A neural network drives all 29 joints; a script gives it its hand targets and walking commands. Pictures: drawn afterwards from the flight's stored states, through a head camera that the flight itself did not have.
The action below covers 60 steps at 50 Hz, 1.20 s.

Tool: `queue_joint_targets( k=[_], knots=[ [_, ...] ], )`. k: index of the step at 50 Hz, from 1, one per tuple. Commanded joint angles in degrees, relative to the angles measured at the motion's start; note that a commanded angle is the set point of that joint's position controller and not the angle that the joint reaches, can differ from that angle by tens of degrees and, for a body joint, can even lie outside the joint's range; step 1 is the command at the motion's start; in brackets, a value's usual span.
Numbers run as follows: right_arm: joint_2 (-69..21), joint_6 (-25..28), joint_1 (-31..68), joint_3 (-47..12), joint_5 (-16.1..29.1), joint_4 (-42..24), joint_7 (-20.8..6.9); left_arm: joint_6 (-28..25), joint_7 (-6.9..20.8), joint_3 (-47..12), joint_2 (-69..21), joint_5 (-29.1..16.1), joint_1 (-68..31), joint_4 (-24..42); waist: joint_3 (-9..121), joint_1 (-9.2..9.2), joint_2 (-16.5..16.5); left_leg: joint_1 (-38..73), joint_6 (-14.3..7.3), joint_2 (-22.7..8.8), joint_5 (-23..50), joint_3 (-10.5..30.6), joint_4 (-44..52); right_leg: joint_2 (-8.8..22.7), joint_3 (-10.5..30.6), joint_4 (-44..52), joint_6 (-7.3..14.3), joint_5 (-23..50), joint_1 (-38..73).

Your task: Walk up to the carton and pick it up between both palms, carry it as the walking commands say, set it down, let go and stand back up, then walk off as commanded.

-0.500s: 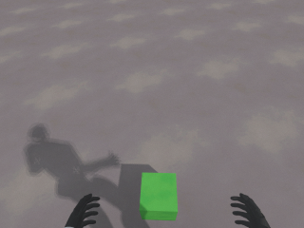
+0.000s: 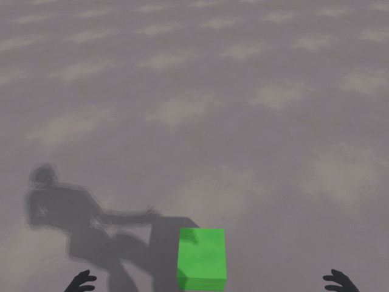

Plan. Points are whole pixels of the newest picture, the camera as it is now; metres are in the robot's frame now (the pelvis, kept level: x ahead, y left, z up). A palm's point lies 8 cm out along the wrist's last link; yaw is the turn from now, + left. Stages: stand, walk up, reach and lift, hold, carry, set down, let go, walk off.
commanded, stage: stand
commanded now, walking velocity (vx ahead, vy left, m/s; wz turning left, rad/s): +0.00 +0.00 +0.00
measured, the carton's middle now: (201, 259) +0.41 +0.02 -0.67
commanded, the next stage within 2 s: walk off in 1.56 s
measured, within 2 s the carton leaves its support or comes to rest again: neither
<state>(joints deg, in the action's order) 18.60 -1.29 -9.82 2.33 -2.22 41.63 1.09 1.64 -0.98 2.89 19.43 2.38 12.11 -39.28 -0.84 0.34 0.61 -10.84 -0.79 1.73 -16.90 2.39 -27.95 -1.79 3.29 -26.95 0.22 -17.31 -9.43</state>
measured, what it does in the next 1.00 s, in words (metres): stands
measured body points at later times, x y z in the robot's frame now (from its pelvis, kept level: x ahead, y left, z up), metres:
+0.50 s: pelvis +0.00 +0.00 +0.00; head +0.00 +0.01 +0.45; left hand +0.12 +0.30 -0.10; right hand +0.12 -0.30 -0.10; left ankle -0.02 +0.11 -0.74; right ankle -0.03 -0.12 -0.74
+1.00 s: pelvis -0.01 +0.00 +0.01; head -0.02 +0.01 +0.46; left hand +0.09 +0.31 -0.11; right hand +0.09 -0.31 -0.10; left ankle -0.02 +0.11 -0.74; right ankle -0.03 -0.12 -0.74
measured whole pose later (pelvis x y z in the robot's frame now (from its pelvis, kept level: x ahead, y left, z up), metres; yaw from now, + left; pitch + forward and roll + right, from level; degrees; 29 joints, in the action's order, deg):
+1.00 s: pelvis -0.01 +0.00 +0.01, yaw +1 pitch -2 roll +0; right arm 21.4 0.7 -8.1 0.2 -1.3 56.6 1.2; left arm -0.3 -1.0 0.3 21.5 1.3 8.8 -55.3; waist -0.9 0.0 0.4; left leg -6.4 -0.9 1.8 -12.1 2.7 -20.6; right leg -1.0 2.8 -19.8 0.0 -12.8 -4.9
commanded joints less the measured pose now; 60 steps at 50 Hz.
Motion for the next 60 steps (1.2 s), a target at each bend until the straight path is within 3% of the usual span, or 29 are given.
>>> queue_joint_targets(
  k=[1, 15, 39, 60],
  knots=[
    [7.8, 1.3, 2.5, 1.5, 0.1, -1.9, 0.4, -1.4, -0.5, 1.2, 7.1, -0.1, -2.3, 2.2, 4.5, -0.35, -1.2, 3.4, 1.0, -5.4, 18.7, 3.9, 3.2, 4.8, 3.1, 3.0, -0.5, 16.6, 0.1],
    [9.9, 1.8, 2.6, 1.0, 0.4, 4.0, 0.7, -1.8, -0.9, 0.1, 8.9, -0.6, -3.1, -4.4, 3.7, -0.35, -0.8, 4.8, 0.4, -6.0, 22.9, 4.4, 4.9, 5.8, 3.6, 4.4, -0.2, 19.9, 2.7],
    [11.8, 2.5, 3.4, 0.0, 0.8, 10.7, 0.5, -2.4, -0.4, -0.5, 10.7, -1.0, -4.8, -11.4, 1.2, -0.39, -0.6, 4.2, -0.1, -6.7, 15.5, 5.8, 9.5, 6.9, 4.6, 9.1, 0.3, 14.1, 3.3],
    [12.9, 2.6, 3.9, -0.5, 1.2, 13.8, 0.2, -2.6, -0.1, -1.0, 11.8, -1.3, -5.7, -15.1, 0.7, -0.34, -0.7, 4.1, -0.5, -7.1, 14.3, 6.5, 10.7, 7.4, 4.7, 10.5, 0.7, 12.6, 3.7]
  ],
)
